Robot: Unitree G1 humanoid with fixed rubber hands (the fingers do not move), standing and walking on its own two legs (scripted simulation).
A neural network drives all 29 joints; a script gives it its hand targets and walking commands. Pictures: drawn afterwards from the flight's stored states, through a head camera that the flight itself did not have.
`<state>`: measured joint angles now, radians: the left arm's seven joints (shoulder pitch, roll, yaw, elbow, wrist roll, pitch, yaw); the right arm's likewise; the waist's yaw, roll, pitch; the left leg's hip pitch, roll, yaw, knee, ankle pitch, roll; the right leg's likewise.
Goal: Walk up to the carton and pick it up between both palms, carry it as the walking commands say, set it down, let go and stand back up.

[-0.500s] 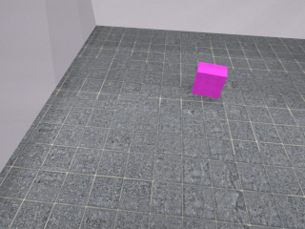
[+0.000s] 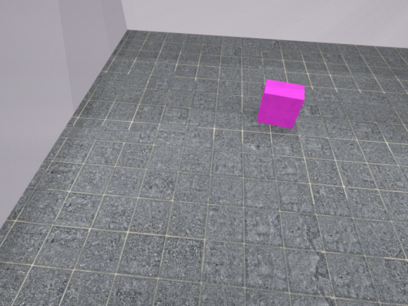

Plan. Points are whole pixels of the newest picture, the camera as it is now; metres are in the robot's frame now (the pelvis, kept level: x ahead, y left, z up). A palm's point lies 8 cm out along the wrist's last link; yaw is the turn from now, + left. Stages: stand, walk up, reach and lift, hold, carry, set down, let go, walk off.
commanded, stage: walk up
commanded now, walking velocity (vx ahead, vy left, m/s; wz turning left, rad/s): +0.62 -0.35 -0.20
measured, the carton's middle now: (279, 104) +1.45 -0.52 -0.65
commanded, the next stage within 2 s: none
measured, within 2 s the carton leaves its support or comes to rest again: neither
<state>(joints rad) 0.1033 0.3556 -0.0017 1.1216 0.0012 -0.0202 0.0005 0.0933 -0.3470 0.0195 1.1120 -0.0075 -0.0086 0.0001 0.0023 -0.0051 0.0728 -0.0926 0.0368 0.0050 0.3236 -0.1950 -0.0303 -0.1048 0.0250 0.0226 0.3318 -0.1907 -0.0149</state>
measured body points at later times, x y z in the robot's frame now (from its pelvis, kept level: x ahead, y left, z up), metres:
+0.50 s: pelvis +0.13 -0.11 -0.01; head +0.15 -0.13 +0.44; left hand +0.16 +0.12 -0.15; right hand +0.13 -0.36 -0.16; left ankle +0.18 +0.03 -0.69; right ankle +0.08 -0.20 -0.75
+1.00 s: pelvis +0.38 -0.12 +0.00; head +0.42 -0.11 +0.44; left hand +0.52 +0.11 -0.16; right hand +0.35 -0.35 -0.15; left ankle +0.43 -0.01 -0.75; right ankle +0.39 -0.27 -0.70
